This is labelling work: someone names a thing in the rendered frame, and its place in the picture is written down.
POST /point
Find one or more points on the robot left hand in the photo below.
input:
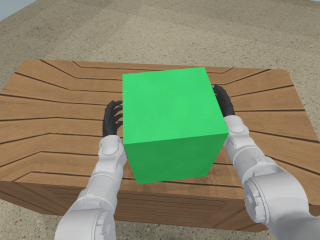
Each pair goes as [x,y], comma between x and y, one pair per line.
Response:
[109,125]

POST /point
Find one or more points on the right robot forearm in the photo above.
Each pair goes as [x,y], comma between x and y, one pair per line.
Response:
[245,155]

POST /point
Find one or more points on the carton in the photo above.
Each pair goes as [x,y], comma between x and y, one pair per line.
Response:
[173,127]

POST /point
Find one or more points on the pedestal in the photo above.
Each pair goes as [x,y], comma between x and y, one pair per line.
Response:
[51,124]

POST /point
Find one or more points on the robot right hand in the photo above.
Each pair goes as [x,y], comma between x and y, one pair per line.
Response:
[223,100]

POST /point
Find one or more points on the right robot upper arm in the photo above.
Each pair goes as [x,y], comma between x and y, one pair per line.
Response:
[277,201]

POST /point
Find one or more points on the left robot upper arm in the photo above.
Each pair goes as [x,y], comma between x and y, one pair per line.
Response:
[87,224]

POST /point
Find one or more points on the left robot forearm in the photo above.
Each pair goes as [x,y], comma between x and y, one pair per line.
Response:
[104,183]

